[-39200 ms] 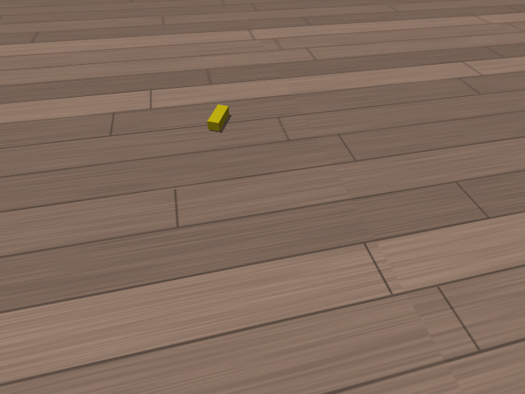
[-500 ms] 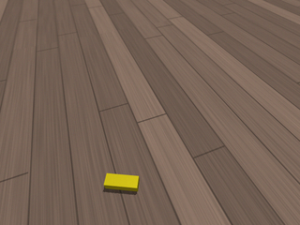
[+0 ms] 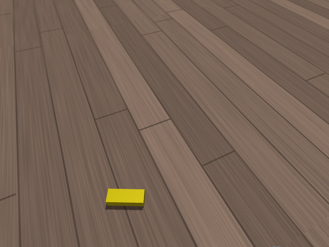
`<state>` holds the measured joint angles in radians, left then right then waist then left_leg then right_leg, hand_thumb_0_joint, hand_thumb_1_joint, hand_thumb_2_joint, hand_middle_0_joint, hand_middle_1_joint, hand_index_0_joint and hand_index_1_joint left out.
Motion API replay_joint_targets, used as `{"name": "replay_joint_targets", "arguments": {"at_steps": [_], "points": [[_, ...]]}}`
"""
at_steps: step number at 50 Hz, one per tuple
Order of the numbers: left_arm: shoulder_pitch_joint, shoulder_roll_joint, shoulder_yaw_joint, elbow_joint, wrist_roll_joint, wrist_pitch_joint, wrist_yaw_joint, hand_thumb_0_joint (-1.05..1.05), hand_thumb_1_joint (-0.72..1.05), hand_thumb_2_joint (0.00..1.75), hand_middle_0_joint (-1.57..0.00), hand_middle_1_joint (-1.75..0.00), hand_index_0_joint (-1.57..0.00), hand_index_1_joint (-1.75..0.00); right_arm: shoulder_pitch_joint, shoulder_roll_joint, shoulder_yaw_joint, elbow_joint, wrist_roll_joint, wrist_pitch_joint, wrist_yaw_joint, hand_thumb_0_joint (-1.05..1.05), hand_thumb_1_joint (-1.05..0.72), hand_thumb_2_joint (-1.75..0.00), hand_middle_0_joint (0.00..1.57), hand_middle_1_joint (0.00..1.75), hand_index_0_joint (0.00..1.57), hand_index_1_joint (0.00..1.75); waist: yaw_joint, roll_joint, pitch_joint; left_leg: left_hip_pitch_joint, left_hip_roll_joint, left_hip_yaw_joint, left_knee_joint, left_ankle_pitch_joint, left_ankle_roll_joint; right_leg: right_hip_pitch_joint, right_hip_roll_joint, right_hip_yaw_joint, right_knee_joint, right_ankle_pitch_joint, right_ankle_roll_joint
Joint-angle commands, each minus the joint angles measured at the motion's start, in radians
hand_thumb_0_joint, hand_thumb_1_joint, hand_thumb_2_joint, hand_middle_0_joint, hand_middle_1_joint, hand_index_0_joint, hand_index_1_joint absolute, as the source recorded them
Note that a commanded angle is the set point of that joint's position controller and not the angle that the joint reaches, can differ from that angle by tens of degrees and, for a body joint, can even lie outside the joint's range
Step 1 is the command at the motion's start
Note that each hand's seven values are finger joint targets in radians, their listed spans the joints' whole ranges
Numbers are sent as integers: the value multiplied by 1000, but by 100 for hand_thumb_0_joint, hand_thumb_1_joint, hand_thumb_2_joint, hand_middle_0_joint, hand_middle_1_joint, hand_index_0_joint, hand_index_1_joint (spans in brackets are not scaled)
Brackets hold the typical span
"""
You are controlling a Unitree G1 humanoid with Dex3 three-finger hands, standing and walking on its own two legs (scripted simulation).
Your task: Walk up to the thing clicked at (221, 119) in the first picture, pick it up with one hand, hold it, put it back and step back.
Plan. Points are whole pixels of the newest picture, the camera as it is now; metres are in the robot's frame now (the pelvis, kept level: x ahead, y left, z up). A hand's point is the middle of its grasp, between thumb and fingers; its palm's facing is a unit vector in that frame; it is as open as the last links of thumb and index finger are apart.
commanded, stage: walk up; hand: left
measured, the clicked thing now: (126, 197) +0.50 +0.22 -0.73
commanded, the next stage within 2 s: none
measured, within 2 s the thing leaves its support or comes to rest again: neither
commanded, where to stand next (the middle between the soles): +0.13 -0.02 m, yaw -1 degrees
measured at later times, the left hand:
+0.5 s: hand out of the picture +0.07 +0.32 -0.18, palm faces -0.10 -0.90 -0.43, open 7.4 cm
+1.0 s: hand out of the picture +0.12 +0.23 -0.13, palm faces -0.16 -0.90 -0.41, open 7.4 cm
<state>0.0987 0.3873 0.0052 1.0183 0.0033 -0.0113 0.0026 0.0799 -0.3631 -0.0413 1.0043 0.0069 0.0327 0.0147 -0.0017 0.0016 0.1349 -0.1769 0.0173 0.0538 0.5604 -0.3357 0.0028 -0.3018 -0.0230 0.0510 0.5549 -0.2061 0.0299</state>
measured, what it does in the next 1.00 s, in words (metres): steps on the spot: right foot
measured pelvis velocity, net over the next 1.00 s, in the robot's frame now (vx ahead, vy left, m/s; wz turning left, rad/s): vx -0.02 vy -0.02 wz -0.11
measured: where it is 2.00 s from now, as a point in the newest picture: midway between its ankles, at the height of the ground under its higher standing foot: outside the picture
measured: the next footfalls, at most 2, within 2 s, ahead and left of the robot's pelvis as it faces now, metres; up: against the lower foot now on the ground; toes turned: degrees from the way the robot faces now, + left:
right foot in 0.92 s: +0.08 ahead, -0.15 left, +0.00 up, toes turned -7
left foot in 1.44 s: +0.00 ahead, +0.15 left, +0.00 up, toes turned -2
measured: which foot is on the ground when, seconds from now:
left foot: down 0.00-0.94, up 0.96-1.00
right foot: down 0.00-0.46, up 0.48-0.90, down 0.92-1.00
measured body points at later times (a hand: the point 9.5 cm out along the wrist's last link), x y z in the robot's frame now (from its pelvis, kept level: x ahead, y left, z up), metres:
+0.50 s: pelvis -0.08 +0.05 -0.03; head -0.01 +0.06 +0.42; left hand +0.07 +0.37 -0.15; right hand +0.00 -0.29 -0.13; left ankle -0.08 +0.16 -0.73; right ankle +0.05 -0.13 -0.72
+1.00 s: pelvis -0.02 -0.02 -0.01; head -0.01 -0.04 +0.44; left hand +0.13 +0.28 -0.11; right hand -0.06 -0.36 -0.13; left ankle -0.07 +0.14 -0.70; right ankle +0.04 -0.14 -0.73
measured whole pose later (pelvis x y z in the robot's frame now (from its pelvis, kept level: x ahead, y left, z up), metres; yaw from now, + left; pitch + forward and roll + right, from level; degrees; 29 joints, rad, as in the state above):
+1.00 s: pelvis -0.02 -0.02 -0.01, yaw -6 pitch -4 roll +0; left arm 0.16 0.39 0.06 0.92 0.03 -0.05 -0.04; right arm 0.36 -0.44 -0.07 0.92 0.00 0.01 0.00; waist -0.05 0.04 0.12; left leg -0.20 0.05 -0.07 0.85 -0.52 0.02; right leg -0.32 0.01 -0.02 0.62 -0.21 -0.02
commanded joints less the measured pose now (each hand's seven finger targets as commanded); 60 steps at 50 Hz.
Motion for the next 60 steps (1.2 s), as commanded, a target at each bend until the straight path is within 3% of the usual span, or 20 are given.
{"name": "replay_joint_targets", "arguments": {"at_steps": [1, 7, 9, 12, 16, 18, 21, 22, 23, 28, 33, 38, 42, 44, 46, 47, 49, 54, 57, 60], "points": [[-15, 230, 57, -50, 5, -20, 16, 0, 90, 90, -20, -30, -20, -30, -29, -218, -51, -58, -3, -14, -11, 0, -90, -90, 20, 30, 20, 30, 2, -45, -185, 15, 86, -78, -86, 103, 61, 74, -103, 102, -77, 252, -98], [-48, 224, 57, -56, 10, -22, 14, 0, 90, 90, -20, -30, -20, -30, -18, -222, -52, -33, -11, -16, -3, 0, -90, -90, 20, 30, 20, 30, -11, -56, -181, 36, 86, -82, -126, 51, 58, 29, -112, 138, -120, 147, -96], [-24, 262, 80, -68, -7, -8, 29, 0, 90, 90, -20, -30, -20, -30, -41, -236, -65, -55, -3, 8, -4, 0, -90, -90, 20, 30, 20, 30, 9, -33, -158, 10, 86, -62, -15, 343, 67, 32, -121, 123, -18, 440, -105], [9, 282, 88, -85, -5, 0, 39, 0, 90, 90, -20, -30, -20, -30, -41, -231, -71, -88, -2, 19, -2, 0, -90, -90, 20, 30, 20, 30, 17, -53, -232, -15, 56, -46, 116, 365, 79, 72, -158, 162, 21, 509, -161], [-11, 329, 107, -141, 18, 13, 49, 0, 90, 90, -20, -30, -20, -30, 6, -201, -78, -131, -19, 51, 10, 0, -90, -90, 20, 30, 20, 30, 27, -195, -218, -88, -59, -79, 449, -238, 32, -44, -339, 423, -163, 311, -301], [-78, 350, 117, -173, 36, 15, 51, 0, 90, 90, -20, -30, -20, -30, 93, -215, -90, -133, -26, 55, 19, 0, -90, -90, 20, 30, 20, 30, -18, -199, -199, -63, -7, -140, 452, -244, 31, -146, -335, 391, -164, 120, -281], [-161, 251, 93, -209, 44, 20, 47, 0, 90, 90, -20, -30, -20, -30, 229, -236, -107, -77, -25, 14, 16, 0, -90, -90, 20, 30, 20, 30, -110, -59, -247, 62, 40, -165, -8, -136, 59, -227, -103, 206, 79, -187, -141], [-135, 165, 73, -210, 34, 24, 43, 0, 90, 90, -20, -30, -20, -30, 230, -306, -124, -76, -47, -5, 7, 0, -90, -90, 20, 30, 20, 30, -111, 234, -211, 67, 185, -476, -257, -200, 71, -342, 100, 93, 347, -337, -86], [-72, 191, 79, -192, 36, 27, 38, 0, 90, 90, -20, -30, -20, -30, 161, -351, -127, -110, -59, -28, -5, 0, -90, -90, 20, 30, 20, 30, -55, 158, -178, -8, 295, -635, -310, -265, 103, -357, 105, 171, 431, -328, -69], [-6, 281, 127, -141, 45, 45, -10, 0, 90, 90, -20, -30, -20, -30, 57, -371, -127, -135, -49, -95, -48, 0, -90, -90, 20, 30, 20, 30, 7, 81, -92, 5, 292, -504, -273, -179, 127, -354, 44, 224, 529, -152, -43], [-47, 264, 125, -179, 37, 25, -57, 0, 90, 90, -20, -30, -20, -30, 277, -318, -126, -98, -32, -134, -49, 0, -90, -90, 20, 30, 20, 30, -75, 97, -72, 321, 254, -410, -276, -7, 103, -482, 40, 188, 431, -117, -23], [-36, 239, 108, -177, 13, -14, -62, 0, 90, 90, -20, -30, -20, -30, 278, -304, -109, -138, -41, -122, -13, 0, -90, -90, 20, 30, 20, 30, -81, 228, 22, 164, 226, -259, -340, -1, 173, -306, 25, 40, 234, -146, -18], [33, 230, 105, -162, 13, -31, -70, 0, 90, 90, -20, -30, -20, -30, 239, -313, -100, -177, -37, -100, 10, 0, -90, -90, 20, 30, 20, 30, -39, 266, 36, -26, 199, -159, -306, -65, 181, -62, 4, -74, 72, -161, -35], [155, 215, 112, -104, 17, -39, -52, 0, 90, 90, -20, -30, -20, -30, 193, -293, -83, -196, -27, -83, 5, 0, -90, -90, 20, 30, 20, 30, 30, 185, -29, -127, 173, -101, -132, 142, 150, 171, 23, -102, -56, -10, -44], [260, 257, 135, -71, 22, -46, -23, 0, 90, 90, -20, -30, -20, -30, 262, -170, -35, -198, -5, -71, -5, 0, -90, -90, 20, 30, 20, 30, 73, -98, -152, -221, 69, -37, 222, 99, 73, 385, -21, 18, -144, 40, -55], [264, 319, 145, -95, 33, -52, -11, 0, 90, 90, -20, -30, -20, -30, 291, -121, -17, -218, 2, -70, -10, 0, -90, -90, 20, 30, 20, 30, 60, -273, -170, -327, -54, -62, 389, -208, 26, 377, -234, 350, -236, 13, -121], [131, 350, 138, -152, 24, -38, -5, 0, 90, 90, -20, -30, -20, -30, 311, -264, -62, -179, -1, -43, -31, 0, -90, -90, 20, 30, 20, 30, 32, -156, -101, -288, -20, -179, 520, -257, 33, 134, -347, 523, -325, -353, -251], [59, 277, 122, -171, 2, -52, 21, 0, 90, 90, -20, -30, -20, -30, 368, -243, -66, -123, -16, -5, -21, 0, -90, -90, 20, 30, 20, 30, -13, -108, -64, -255, -10, -229, 509, -84, 9, 45, -224, 193, -269, -27, -162], [73, 262, 128, -192, -7, -47, 46, 0, 90, 90, -20, -30, -20, -30, 316, -235, -70, -155, -32, 25, -19, 0, -90, -90, 20, 30, 20, 30, -1, -89, -63, -285, -30, -256, 585, -93, -16, 45, -272, 144, -166, 456, -213], [35, 239, 129, -225, -7, -34, 60, 0, 90, 90, -20, -30, -20, -30, 295, -227, -79, -190, -34, 35, -21, 0, -90, -90, 20, 30, 20, 30, -12, -122, -99, -293, -47, -244, 658, -116, -35, 40, -287, 88, -109, 654, -263]]}}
